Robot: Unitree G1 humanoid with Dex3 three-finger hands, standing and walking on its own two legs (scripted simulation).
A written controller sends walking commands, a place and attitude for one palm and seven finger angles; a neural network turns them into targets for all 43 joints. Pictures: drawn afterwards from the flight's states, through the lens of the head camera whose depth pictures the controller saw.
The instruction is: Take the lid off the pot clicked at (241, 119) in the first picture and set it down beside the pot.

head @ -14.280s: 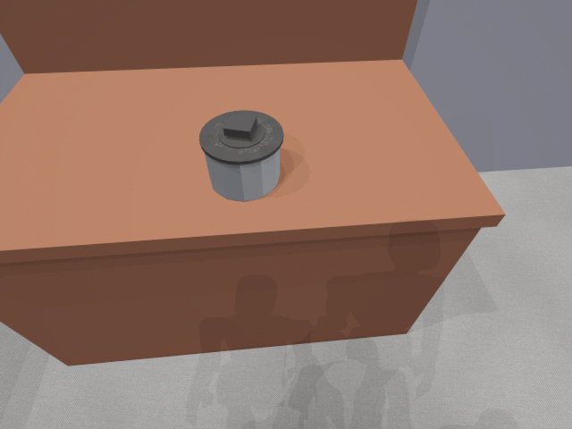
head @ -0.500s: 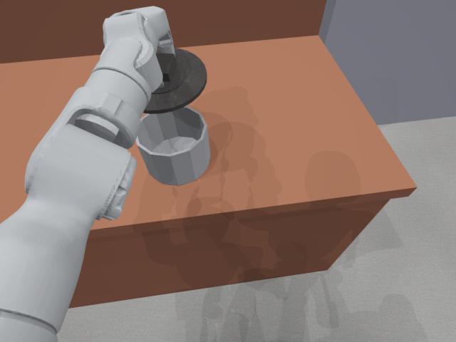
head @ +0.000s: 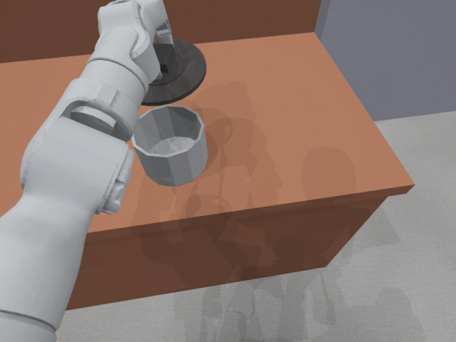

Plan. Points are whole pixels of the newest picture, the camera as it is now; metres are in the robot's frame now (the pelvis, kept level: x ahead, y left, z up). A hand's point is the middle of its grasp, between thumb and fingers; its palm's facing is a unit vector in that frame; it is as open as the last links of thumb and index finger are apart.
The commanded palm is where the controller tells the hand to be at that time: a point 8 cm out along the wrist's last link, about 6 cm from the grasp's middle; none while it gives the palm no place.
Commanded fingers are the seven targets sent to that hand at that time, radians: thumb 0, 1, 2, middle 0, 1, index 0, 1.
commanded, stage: move the lid sideways beside the pot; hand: left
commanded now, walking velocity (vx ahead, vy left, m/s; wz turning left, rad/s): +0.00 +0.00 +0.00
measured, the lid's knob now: (155, 57) +0.54 +0.06 +0.21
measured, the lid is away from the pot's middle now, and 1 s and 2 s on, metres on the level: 0.02 0.12 0.23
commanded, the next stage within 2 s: lower the lid onto the table in 1.98 s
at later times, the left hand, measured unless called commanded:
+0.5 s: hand (103, 61) +0.51 +0.14 +0.23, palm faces -0.28 -0.10 -0.96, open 8.7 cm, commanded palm +0.52 +0.14 +0.30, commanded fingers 0.00 0.52 1.05 -0.88 -1.13 -0.75 -1.05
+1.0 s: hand (64, 69) +0.50 +0.20 +0.22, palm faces -0.30 -0.10 -0.95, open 8.7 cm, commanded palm +0.52 +0.20 +0.30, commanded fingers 0.00 0.52 1.05 -0.88 -1.13 -0.75 -1.05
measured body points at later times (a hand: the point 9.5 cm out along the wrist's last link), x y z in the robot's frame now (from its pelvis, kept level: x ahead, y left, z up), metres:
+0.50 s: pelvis +0.00 +0.00 +0.00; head +0.06 -0.01 +0.45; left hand +0.52 +0.14 +0.28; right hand +0.04 -0.28 -0.13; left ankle -0.01 +0.09 -0.74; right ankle -0.04 -0.13 -0.74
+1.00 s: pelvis -0.01 +0.01 +0.00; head +0.05 +0.00 +0.45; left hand +0.51 +0.20 +0.28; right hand +0.03 -0.27 -0.13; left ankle -0.01 +0.09 -0.74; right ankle -0.04 -0.13 -0.74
